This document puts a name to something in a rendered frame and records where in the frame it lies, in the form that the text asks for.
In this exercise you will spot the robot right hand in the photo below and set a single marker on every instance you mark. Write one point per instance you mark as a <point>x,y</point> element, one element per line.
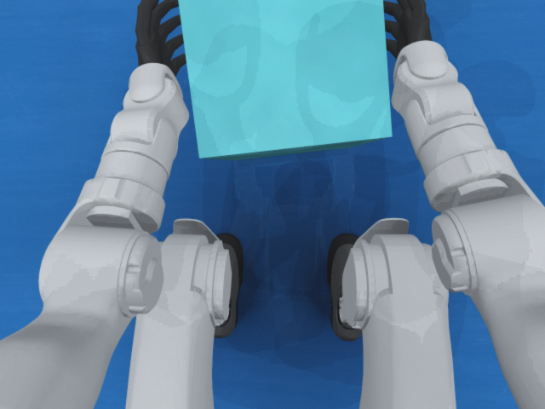
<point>412,24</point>

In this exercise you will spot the robot left forearm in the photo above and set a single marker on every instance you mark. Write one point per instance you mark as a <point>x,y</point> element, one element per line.
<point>128,188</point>

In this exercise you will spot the robot right forearm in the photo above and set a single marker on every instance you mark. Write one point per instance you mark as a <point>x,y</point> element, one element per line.
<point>459,159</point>

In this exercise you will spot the robot left hand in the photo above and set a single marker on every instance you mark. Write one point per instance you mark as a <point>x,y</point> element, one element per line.
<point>151,36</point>

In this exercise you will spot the carton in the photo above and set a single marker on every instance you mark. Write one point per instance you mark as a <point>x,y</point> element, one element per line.
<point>278,77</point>

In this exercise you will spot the robot right thigh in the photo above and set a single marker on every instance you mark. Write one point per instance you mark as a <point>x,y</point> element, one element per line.
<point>406,338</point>

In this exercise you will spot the right robot foot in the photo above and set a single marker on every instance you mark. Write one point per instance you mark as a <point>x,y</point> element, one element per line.
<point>337,257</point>

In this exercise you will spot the robot right upper arm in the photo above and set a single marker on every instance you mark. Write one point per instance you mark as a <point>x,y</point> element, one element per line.
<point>494,252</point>

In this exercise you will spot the robot left upper arm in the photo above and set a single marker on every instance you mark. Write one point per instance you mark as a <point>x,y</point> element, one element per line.
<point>95,280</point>

